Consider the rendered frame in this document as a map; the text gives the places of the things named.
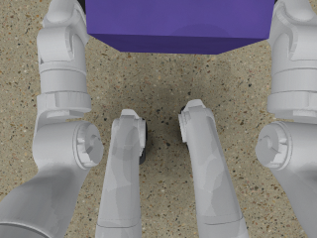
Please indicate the robot right upper arm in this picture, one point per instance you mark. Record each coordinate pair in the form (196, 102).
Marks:
(289, 150)

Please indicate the robot right thigh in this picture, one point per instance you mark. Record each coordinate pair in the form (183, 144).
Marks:
(218, 212)

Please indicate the robot left upper arm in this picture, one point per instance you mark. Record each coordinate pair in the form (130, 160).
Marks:
(43, 206)

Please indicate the robot left shin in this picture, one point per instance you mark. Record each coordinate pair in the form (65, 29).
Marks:
(125, 112)

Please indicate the robot right forearm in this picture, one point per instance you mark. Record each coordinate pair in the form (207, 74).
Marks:
(293, 42)

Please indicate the robot left forearm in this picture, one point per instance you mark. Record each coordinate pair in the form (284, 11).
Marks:
(62, 65)

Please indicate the carton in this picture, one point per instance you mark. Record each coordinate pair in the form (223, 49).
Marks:
(189, 27)

